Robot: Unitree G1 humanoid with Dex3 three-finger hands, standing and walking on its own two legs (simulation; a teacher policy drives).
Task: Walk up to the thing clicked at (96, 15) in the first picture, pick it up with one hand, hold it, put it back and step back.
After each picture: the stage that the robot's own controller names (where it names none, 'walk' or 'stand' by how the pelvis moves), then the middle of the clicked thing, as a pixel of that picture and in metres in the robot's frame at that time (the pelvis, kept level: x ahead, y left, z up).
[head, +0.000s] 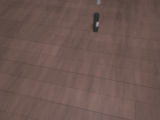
stand; (96, 22) +1.71 -0.13 -0.65
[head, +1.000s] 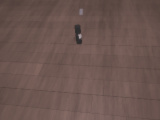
walk; (78, 34) +1.56 +0.17 -0.63
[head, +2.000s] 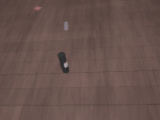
walk; (63, 63) +1.04 +0.32 -0.65
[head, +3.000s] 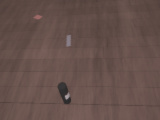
walk; (64, 93) +0.68 +0.26 -0.65
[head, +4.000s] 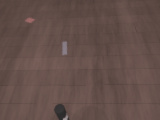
stand; (62, 115) +0.47 +0.23 -0.63
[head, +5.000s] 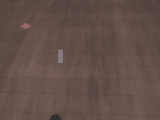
stand; out of the picture +0.44 +0.21 -0.66
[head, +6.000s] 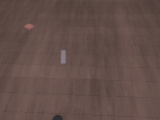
stand; out of the picture +0.44 +0.20 -0.66
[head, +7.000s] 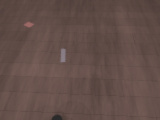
stand; out of the picture +0.43 +0.21 -0.66
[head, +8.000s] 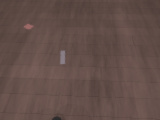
stand; out of the picture +0.42 +0.21 -0.66
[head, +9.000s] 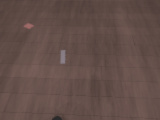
go down; out of the picture +0.42 +0.21 -0.66
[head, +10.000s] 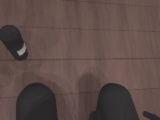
go down; (16, 45) +0.49 +0.27 -0.28
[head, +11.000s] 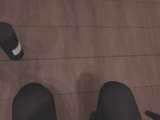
approach; (10, 45) +0.48 +0.28 -0.25
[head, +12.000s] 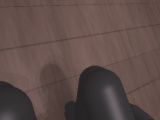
close in; out of the picture +0.46 +0.33 -0.16
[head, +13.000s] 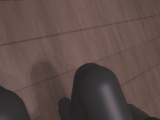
close; out of the picture +0.45 +0.34 -0.16
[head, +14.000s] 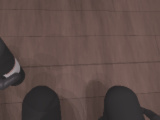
lift; (4, 65) +0.36 +0.26 -0.02
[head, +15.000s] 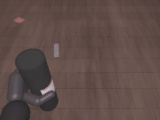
hold; (41, 85) +0.32 +0.15 +0.08
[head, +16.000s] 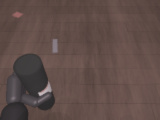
hold; (38, 86) +0.33 +0.16 +0.04
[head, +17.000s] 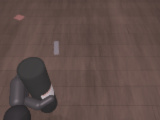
hold; (41, 89) +0.32 +0.16 +0.04
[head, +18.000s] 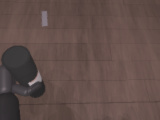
crouch; (28, 76) +0.37 +0.19 -0.01
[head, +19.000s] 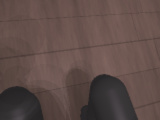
lower; out of the picture +0.49 +0.29 -0.07
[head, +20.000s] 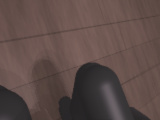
lower; out of the picture +0.44 +0.35 -0.16
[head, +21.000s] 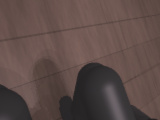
lower; out of the picture +0.43 +0.34 -0.16
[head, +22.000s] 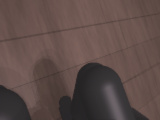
lower; out of the picture +0.43 +0.34 -0.16
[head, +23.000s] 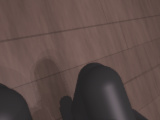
lower; out of the picture +0.42 +0.34 -0.16
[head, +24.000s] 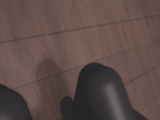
open; out of the picture +0.43 +0.34 -0.16
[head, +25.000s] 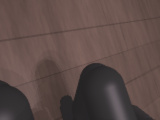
rise; out of the picture +0.43 +0.33 -0.17
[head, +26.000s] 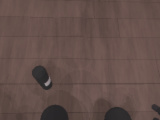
walk; (43, 79) +0.46 +0.24 -0.43
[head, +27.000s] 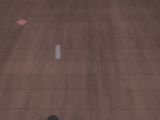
stand; out of the picture +0.42 +0.21 -0.60
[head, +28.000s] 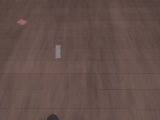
stand; out of the picture +0.42 +0.21 -0.60
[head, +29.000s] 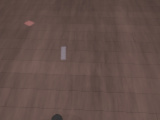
stand; out of the picture +0.43 +0.20 -0.63
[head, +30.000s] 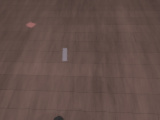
stand; out of the picture +0.42 +0.21 -0.66
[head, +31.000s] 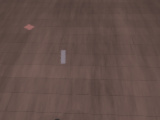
stand; out of the picture +0.41 +0.21 -0.66
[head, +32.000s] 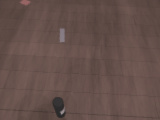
walk; (59, 108) +0.46 +0.17 -0.63
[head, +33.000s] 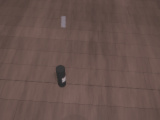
walk; (61, 76) +0.73 +0.18 -0.64
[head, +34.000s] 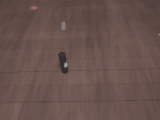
stand; (63, 63) +1.04 +0.31 -0.64
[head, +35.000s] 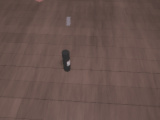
stand; (66, 61) +1.03 +0.19 -0.65
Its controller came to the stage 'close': yes
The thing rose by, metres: 0.67
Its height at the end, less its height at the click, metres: +0.00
